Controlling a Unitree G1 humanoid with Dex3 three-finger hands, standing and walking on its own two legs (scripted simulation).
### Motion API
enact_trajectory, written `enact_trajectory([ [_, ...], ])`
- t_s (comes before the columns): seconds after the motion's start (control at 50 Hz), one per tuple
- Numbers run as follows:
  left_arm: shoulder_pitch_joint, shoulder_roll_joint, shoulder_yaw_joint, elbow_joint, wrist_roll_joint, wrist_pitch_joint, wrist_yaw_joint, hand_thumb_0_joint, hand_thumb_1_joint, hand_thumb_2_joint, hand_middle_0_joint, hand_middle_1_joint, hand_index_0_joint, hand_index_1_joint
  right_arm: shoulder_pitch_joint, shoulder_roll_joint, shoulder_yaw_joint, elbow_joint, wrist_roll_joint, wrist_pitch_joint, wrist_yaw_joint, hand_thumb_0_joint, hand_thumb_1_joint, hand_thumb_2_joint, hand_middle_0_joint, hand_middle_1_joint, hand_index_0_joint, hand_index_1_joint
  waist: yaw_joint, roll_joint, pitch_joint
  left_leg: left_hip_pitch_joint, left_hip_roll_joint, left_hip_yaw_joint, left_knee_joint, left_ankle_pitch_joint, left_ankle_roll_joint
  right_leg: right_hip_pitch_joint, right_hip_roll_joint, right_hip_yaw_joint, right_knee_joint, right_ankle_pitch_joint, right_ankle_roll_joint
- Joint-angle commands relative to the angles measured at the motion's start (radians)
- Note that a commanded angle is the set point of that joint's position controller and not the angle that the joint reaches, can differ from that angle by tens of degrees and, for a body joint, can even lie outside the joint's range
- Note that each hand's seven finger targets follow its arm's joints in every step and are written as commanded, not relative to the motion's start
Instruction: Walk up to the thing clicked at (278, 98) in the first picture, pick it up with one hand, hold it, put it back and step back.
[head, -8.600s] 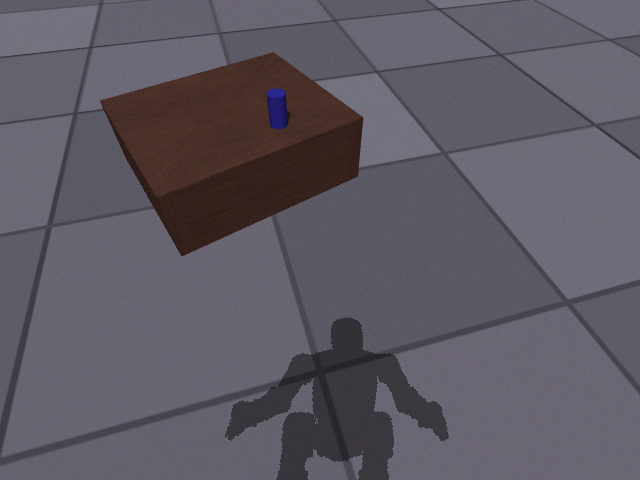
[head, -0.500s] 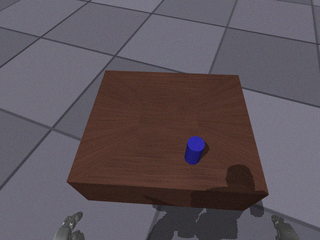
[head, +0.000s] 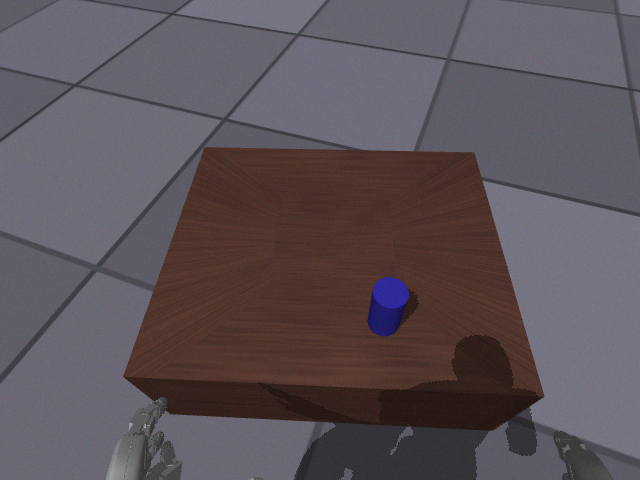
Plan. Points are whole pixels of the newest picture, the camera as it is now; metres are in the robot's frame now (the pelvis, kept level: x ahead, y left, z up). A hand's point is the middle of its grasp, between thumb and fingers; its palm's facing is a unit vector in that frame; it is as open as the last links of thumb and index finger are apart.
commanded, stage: go down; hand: right
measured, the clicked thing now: (386, 307) +0.51 -0.12 -0.33
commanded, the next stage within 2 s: approach in 1.92 s
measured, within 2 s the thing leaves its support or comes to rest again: neither
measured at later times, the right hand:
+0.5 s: hand out of the picture +0.16 -0.26 -0.09, palm faces +0.08 +0.94 -0.33, open 17.3 cm
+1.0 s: hand (547, 336) +0.32 -0.30 -0.05, palm faces +0.11 +0.98 -0.16, open 17.5 cm
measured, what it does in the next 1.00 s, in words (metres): stands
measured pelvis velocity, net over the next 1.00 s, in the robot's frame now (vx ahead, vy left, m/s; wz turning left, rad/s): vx -0.04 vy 0.00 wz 0.02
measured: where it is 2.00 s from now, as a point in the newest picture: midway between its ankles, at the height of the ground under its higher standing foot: outside the picture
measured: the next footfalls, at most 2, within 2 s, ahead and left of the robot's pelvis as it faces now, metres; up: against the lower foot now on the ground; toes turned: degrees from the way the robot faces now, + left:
none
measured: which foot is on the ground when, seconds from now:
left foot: down 0.00-1.00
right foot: down 0.00-1.00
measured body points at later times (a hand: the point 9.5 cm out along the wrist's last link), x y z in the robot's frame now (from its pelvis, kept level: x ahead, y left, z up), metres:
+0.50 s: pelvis -0.01 +0.00 -0.01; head +0.03 -0.01 +0.43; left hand +0.15 +0.26 -0.09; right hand +0.15 -0.31 -0.07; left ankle +0.00 +0.15 -0.69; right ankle -0.02 -0.13 -0.69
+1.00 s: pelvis -0.04 +0.00 -0.03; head +0.06 -0.01 +0.41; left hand +0.02 +0.29 -0.13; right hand +0.31 -0.35 -0.04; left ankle +0.00 +0.15 -0.69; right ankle -0.02 -0.13 -0.69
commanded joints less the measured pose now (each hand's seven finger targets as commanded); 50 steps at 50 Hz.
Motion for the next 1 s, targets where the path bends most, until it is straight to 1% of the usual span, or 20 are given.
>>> enact_trajectory([
  [0.0, -0.025, 0.147, 0.054, -0.149, -0.004, -0.068, 0.026, 0.000, 0.899, 0.897, -0.187, -0.297, -0.182, -0.302, 0.012, -0.205, -0.097, -0.210, -0.001, -0.008, -0.009, 0.000, 0.518, 0.000, 0.076, 0.035, 0.063, 0.035, -0.007, -0.054, -0.155, 0.106, -0.050, 0.018, -0.068, 0.251, 0.040, 0.057, 0.045, -0.008, -0.114, 0.354, -0.014],
  [0.04, -0.015, 0.150, 0.056, -0.151, -0.004, -0.075, 0.032, 0.000, 0.904, 0.895, -0.186, -0.297, -0.182, -0.301, 0.015, -0.191, -0.082, -0.229, -0.001, 0.001, -0.003, 0.000, 0.540, 0.000, 0.073, 0.036, 0.062, 0.036, 0.002, -0.061, -0.163, 0.086, -0.053, 0.021, -0.053, 0.253, 0.040, 0.058, 0.042, 0.000, -0.106, 0.377, -0.009],
  [0.06, -0.013, 0.152, 0.059, -0.152, -0.003, -0.076, 0.035, 0.000, 0.903, 0.892, -0.187, -0.299, -0.185, -0.302, 0.005, -0.226, -0.118, -0.264, 0.000, 0.000, -0.010, 0.000, 0.519, 0.000, 0.073, 0.036, 0.063, 0.035, -0.007, -0.077, -0.171, 0.093, -0.051, 0.020, -0.054, 0.257, 0.041, 0.056, 0.045, -0.003, -0.103, 0.374, -0.010],
  [0.1, -0.013, 0.144, 0.054, -0.152, -0.003, -0.081, 0.038, 0.000, 0.901, 0.896, -0.186, -0.297, -0.182, -0.302, 0.049, -0.165, -0.066, -0.229, 0.000, 0.014, -0.001, 0.000, 0.532, 0.000, 0.076, 0.035, 0.064, 0.035, 0.008, -0.053, -0.151, 0.066, -0.055, 0.025, -0.043, 0.241, 0.039, 0.049, 0.038, 0.007, -0.096, 0.383, -0.008],
  [0.12, -0.008, 0.145, 0.055, -0.154, -0.002, -0.084, 0.040, 0.000, 0.905, 0.891, -0.187, -0.298, -0.184, -0.301, 0.022, -0.196, -0.093, -0.270, 0.004, 0.012, -0.001, 0.000, 0.533, 0.000, 0.079, 0.035, 0.066, 0.035, 0.006, -0.069, -0.154, 0.061, -0.053, 0.024, -0.042, 0.238, 0.040, 0.046, 0.039, 0.007, -0.095, 0.376, -0.008],
  [0.14, -0.010, 0.147, 0.055, -0.153, -0.001, -0.087, 0.042, 0.000, 0.901, 0.890, -0.189, -0.297, -0.185, -0.301, 0.044, -0.179, -0.089, -0.250, 0.009, 0.015, 0.001, 0.000, 0.557, 0.000, 0.071, 0.039, 0.062, 0.039, 0.005, -0.063, -0.162, 0.059, -0.054, 0.026, -0.034, 0.234, 0.040, 0.047, 0.036, 0.013, -0.089, 0.381, -0.007],
  [0.2, -0.005, 0.146, 0.055, -0.164, 0.000, -0.090, 0.048, 0.000, 0.908, 0.888, -0.188, -0.298, -0.186, -0.300, 0.045, -0.228, -0.122, -0.304, 0.007, 0.017, 0.001, 0.000, 0.542, 0.000, 0.074, 0.037, 0.064, 0.037, -0.008, -0.070, -0.173, 0.067, -0.053, 0.027, -0.031, 0.244, 0.041, 0.038, 0.039, 0.007, -0.083, 0.383, -0.008],
  [0.3, -0.010, 0.140, 0.048, -0.168, -0.001, -0.103, 0.058, 0.000, 0.905, 0.886, -0.189, -0.298, -0.187, -0.301, 0.072, -0.192, -0.100, -0.284, 0.014, 0.027, 0.011, 0.000, 0.501, 0.000, 0.074, 0.037, 0.064, 0.037, 0.005, -0.042, -0.160, 0.062, -0.050, 0.020, -0.039, 0.236, 0.037, 0.012, 0.046, -0.002, -0.072, 0.328, -0.017],
  [0.32, -0.005, 0.146, 0.051, -0.166, 0.001, -0.104, 0.060, 0.000, 0.907, 0.888, -0.189, -0.298, -0.187, -0.301, 0.026, -0.227, -0.121, -0.321, 0.012, 0.023, 0.010, 0.000, 0.515, 0.000, 0.073, 0.038, 0.063, 0.038, 0.008, -0.063, -0.172, 0.056, -0.050, 0.020, -0.034, 0.231, 0.038, 0.024, 0.043, 0.002, -0.073, 0.333, -0.016],
  [0.4, 0.002, 0.147, 0.048, -0.150, 0.005, -0.121, 0.072, 0.000, 0.901, 0.887, -0.192, -0.297, -0.188, -0.302, -0.102, -0.254, -0.146, -0.321, 0.016, -0.005, 0.012, 0.000, 0.534, 0.000, 0.074, 0.038, 0.064, 0.038, 0.029, -0.071, -0.169, 0.024, -0.047, 0.014, -0.023, 0.213, 0.038, 0.028, 0.039, 0.008, -0.069, 0.308, -0.017],
  [0.46, 0.000, 0.145, 0.040, -0.127, 0.005, -0.137, 0.081, 0.000, 0.899, 0.889, -0.196, -0.300, -0.192, -0.304, -0.256, -0.287, -0.169, -0.290, 0.031, -0.046, 0.020, 0.000, 0.527, 0.000, 0.077, 0.036, 0.066, 0.036, 0.041, -0.072, -0.147, 0.003, -0.046, 0.007, -0.036, 0.146, 0.035, 0.008, 0.039, 0.008, -0.076, 0.212, -0.023],
  [0.54, 0.008, 0.161, 0.038, -0.071, 0.006, -0.146, 0.089, 0.000, 0.902, 0.883, -0.199, -0.301, -0.197, -0.303, -0.448, -0.323, -0.204, -0.138, 0.062, -0.113, 0.059, 0.000, 0.535, 0.000, 0.083, 0.033, 0.069, 0.033, 0.057, -0.083, -0.141, -0.015, -0.041, 0.001, -0.038, 0.128, 0.038, 0.007, 0.036, 0.011, -0.082, 0.188, -0.024],
  [0.58, 0.014, 0.167, 0.037, -0.056, 0.008, -0.146, 0.088, 0.000, 0.902, 0.881, -0.199, -0.300, -0.197, -0.300, -0.542, -0.358, -0.222, -0.059, 0.065, -0.146, 0.080, 0.000, 0.521, 0.000, 0.082, 0.035, 0.068, 0.035, 0.048, -0.096, -0.149, -0.005, -0.037, -0.003, -0.039, 0.128, 0.041, 0.005, 0.037, 0.009, -0.087, 0.185, -0.022],
  [0.6, 0.022, 0.174, 0.039, -0.046, 0.008, -0.141, 0.087, 0.000, 0.905, 0.883, -0.199, -0.301, -0.198, -0.301, -0.567, -0.393, -0.247, 0.004, 0.066, -0.161, 0.095, 0.000, 0.531, 0.000, 0.079, 0.036, 0.066, 0.036, 0.046, -0.094, -0.151, -0.005, -0.036, -0.002, -0.041, 0.125, 0.043, -0.010, 0.036, 0.010, -0.086, 0.182, -0.025],
  [0.74, 0.072, 0.187, 0.049, -0.028, 0.015, -0.105, 0.049, 0.000, 0.903, 0.891, -0.193, -0.297, -0.191, -0.299, -0.698, -0.444, -0.299, 0.321, 0.074, -0.279, 0.203, 0.000, 0.513, 0.000, 0.082, 0.034, 0.067, 0.034, 0.012, -0.064, -0.193, 0.038, -0.035, 0.000, -0.025, 0.198, 0.052, -0.032, 0.035, 0.003, -0.087, 0.270, -0.027],
  [0.82, 0.118, 0.208, 0.070, -0.025, 0.024, -0.079, 0.026, 0.000, 0.896, 0.896, -0.188, -0.295, -0.185, -0.298, -0.830, -0.488, -0.328, 0.409, 0.074, -0.397, 0.256, 0.000, 0.555, -0.003, 0.068, 0.038, 0.059, 0.038, 0.030, -0.052, -0.262, 0.005, -0.035, -0.009, 0.021, 0.264, 0.058, -0.025, 0.028, 0.005, -0.043, 0.351, -0.031],
  [0.86, 0.121, 0.204, 0.065, -0.037, 0.022, -0.068, 0.014, 0.000, 0.895, 0.900, -0.186, -0.294, -0.183, -0.298, -0.885, -0.534, -0.363, 0.420, 0.080, -0.457, 0.268, 0.000, 0.606, -0.006, 0.058, 0.043, 0.053, 0.043, 0.022, -0.043, -0.275, -0.006, -0.034, -0.017, 0.033, 0.238, 0.060, -0.067, 0.030, 0.002, -0.034, 0.312, -0.038],
  [0.9, 0.126, 0.220, 0.071, -0.039, 0.022, -0.052, 0.004, 0.000, 0.897, 0.901, -0.186, -0.296, -0.183, -0.299, -0.927, -0.545, -0.364, 0.499, 0.081, -0.511, 0.288, 0.000, 0.611, 0.000, 0.061, 0.040, 0.054, 0.040, 0.031, -0.050, -0.257, -0.061, -0.037, -0.019, 0.049, 0.177, 0.062, -0.104, 0.030, 0.003, -0.028, 0.248, -0.039],
  [0.96, 0.144, 0.225, 0.069, -0.053, 0.021, -0.034, -0.002, 0.000, 0.897, 0.902, -0.187, -0.296, -0.184, -0.300, -1.043, -0.576, -0.371, 0.500, 0.085, -0.583, 0.309, 0.000, 0.611, -0.001, 0.061, 0.042, 0.053, 0.042, 0.039, -0.069, -0.318, -0.079, -0.037, -0.032, 0.058, 0.145, 0.063, -0.095, 0.033, -0.001, -0.017, 0.204, -0.040],
  [0.98, 0.156, 0.234, 0.067, -0.045, 0.020, -0.029, -0.004, 0.000, 0.902, 0.904, -0.186, -0.297, -0.183, -0.300, -1.046, -0.618, -0.396, 0.532, 0.086, -0.595, 0.313, 0.000, 0.611, 0.000, 0.060, 0.042, 0.052, 0.042, 0.038, -0.075, -0.332, -0.092, -0.037, -0.031, 0.066, 0.144, 0.064, -0.102, 0.031, 0.001, -0.008, 0.209, -0.038],
])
